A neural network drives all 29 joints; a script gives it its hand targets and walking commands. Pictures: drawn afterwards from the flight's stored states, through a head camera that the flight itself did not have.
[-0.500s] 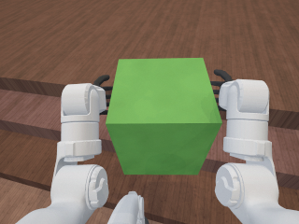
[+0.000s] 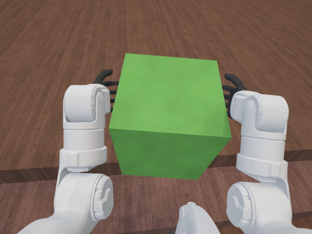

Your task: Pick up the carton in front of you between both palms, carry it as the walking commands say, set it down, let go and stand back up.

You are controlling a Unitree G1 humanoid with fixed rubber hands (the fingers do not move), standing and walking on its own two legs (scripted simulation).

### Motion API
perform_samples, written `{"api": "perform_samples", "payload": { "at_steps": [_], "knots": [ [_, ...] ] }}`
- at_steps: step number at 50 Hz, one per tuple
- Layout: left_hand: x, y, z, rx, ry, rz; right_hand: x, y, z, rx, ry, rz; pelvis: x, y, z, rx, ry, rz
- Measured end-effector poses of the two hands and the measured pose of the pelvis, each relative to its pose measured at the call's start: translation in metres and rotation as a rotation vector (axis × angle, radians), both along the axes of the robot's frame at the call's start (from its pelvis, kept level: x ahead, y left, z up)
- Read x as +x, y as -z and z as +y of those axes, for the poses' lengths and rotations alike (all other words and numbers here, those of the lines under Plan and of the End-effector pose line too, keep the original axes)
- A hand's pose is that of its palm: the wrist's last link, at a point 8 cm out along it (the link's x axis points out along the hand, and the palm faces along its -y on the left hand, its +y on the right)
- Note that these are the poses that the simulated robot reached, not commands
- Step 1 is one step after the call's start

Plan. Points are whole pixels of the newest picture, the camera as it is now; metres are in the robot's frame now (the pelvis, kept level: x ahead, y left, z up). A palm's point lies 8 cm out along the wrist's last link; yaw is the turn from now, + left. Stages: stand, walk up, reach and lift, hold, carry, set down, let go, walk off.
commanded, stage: carry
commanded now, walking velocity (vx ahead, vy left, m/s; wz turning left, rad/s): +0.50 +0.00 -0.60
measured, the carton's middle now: (165, 122) +0.38 +0.01 +0.11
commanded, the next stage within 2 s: none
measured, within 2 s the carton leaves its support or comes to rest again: neither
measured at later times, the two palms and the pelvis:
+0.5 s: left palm out of the picture +0.70 +0.06 +0.34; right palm (259, 2) +0.62 -0.22 +0.33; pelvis +0.30 +0.03 +0.14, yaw -13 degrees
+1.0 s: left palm out of the picture +0.93 +0.15 +0.44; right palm out of the picture +0.96 -0.14 +0.44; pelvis +0.56 -0.02 +0.25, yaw -2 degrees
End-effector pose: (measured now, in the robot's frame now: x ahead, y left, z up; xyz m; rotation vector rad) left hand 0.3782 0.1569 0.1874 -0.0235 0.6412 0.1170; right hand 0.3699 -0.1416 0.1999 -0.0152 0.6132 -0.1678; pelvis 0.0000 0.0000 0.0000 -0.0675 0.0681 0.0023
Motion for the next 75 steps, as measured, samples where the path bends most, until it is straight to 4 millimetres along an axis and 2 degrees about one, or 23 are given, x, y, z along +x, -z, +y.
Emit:
{"api": "perform_samples", "payload": {
  "at_steps": [2,4,8,12,17,21,24,26,30,32,35,40,44,47,51,54,56,59,61,64,67,70,75],
  "knots": [
    [0.023,-0.004,0.003,0.009,-0.032,0.047,0.036,-0.004,0.003,-0.008,-0.041,0.048,0.031,-0.011,-0.013,0.0,0.039,0.001],
    [0.043,-0.007,0.005,0.034,-0.05,0.087,0.067,-0.006,0.005,-0.001,-0.069,0.09,0.05,-0.024,-0.019,0.0,0.062,-0.006],
    [0.075,-0.023,-0.002,0.045,-0.026,0.161,0.105,-0.014,0.001,0.066,-0.06,0.167,0.083,-0.064,-0.018,0.001,0.099,-0.011],
    [0.125,-0.062,-0.014,0.034,-0.001,0.116,0.141,-0.05,-0.012,0.09,-0.008,0.12,0.119,-0.096,-0.016,0.028,0.133,-0.009],
    [0.2,-0.117,-0.041,0.044,0.067,0.006,0.19,-0.098,-0.038,0.103,0.081,0.006,0.179,-0.111,-0.001,0.044,0.207,-0.001],
    [0.26,-0.143,-0.065,0.066,0.155,0.006,0.224,-0.12,-0.059,0.096,0.157,0.006,0.239,-0.125,0.015,0.081,0.229,-0.008],
    [0.308,-0.151,-0.086,0.057,0.237,0.053,0.244,-0.13,-0.075,0.066,0.229,0.055,0.284,-0.139,0.027,0.112,0.233,0.008],
    [0.337,-0.153,-0.103,0.048,0.306,0.089,0.25,-0.133,-0.086,0.04,0.291,0.096,0.309,-0.151,0.036,0.115,0.238,-0.006],
    [0.376,-0.161,-0.125,0.021,0.351,0.162,0.264,-0.141,-0.098,0.026,0.358,0.179,0.346,-0.189,0.039,0.123,0.205,-0.028],
    [0.395,-0.174,-0.127,0.013,0.341,0.175,0.282,-0.154,-0.1,0.037,0.363,0.193,0.364,-0.208,0.039,0.116,0.199,-0.031],
    [0.429,-0.203,-0.122,0.001,0.308,0.133,0.326,-0.184,-0.1,0.036,0.337,0.16,0.393,-0.231,0.037,0.086,0.187,-0.023],
    [0.491,-0.254,-0.1,-0.009,0.213,0.021,0.418,-0.238,-0.086,0.004,0.257,0.1,0.449,-0.252,0.017,0.04,0.139,0.05],
    [0.528,-0.274,-0.07,0.021,0.09,0.004,0.495,-0.26,-0.059,-0.019,0.105,0.103,0.498,-0.258,-0.006,0.066,0.075,0.073],
    [0.542,-0.268,-0.038,0.044,-0.015,0.011,0.546,-0.256,-0.031,-0.013,-0.008,0.11,0.528,-0.253,-0.015,0.072,0.062,0.064],
    [0.553,-0.248,0.004,0.069,-0.135,0.062,0.597,-0.233,0.013,0.02,-0.121,0.16,0.572,-0.247,-0.016,0.084,0.039,0.024],
    [0.58,-0.237,0.022,0.067,-0.19,0.077,0.635,-0.215,0.032,0.038,-0.155,0.173,0.611,-0.243,-0.014,0.108,0.002,-0.002],
    [0.61,-0.229,0.026,0.059,-0.195,0.092,0.663,-0.204,0.036,0.035,-0.149,0.185,0.64,-0.243,-0.01,0.11,-0.032,0.003],
    [0.666,-0.22,0.022,0.05,-0.144,0.124,0.7,-0.196,0.03,0.023,-0.096,0.206,0.687,-0.255,0.004,0.117,-0.069,-0.009],
    [0.702,-0.22,0.014,0.062,-0.087,0.139,0.72,-0.197,0.021,0.008,-0.05,0.203,0.707,-0.268,0.013,0.112,-0.07,-0.016],
    [0.74,-0.23,0.0,0.067,-0.038,0.169,0.742,-0.206,0.007,0.016,0.012,0.218,0.738,-0.298,0.022,0.117,-0.074,-0.019],
    [0.777,-0.251,-0.008,0.067,-0.012,0.185,0.768,-0.229,0.0,0.029,0.063,0.238,0.772,-0.331,0.03,0.094,-0.056,-0.016],
    [0.817,-0.279,-0.009,0.049,0.006,0.16,0.805,-0.264,-0.001,0.02,0.093,0.216,0.808,-0.357,0.034,0.064,-0.041,-0.001],
    [0.881,-0.324,0.002,0.02,-0.012,0.062,0.881,-0.328,0.011,-0.019,0.079,0.118,0.872,-0.376,0.029,0.036,-0.052,0.017]
  ]
}}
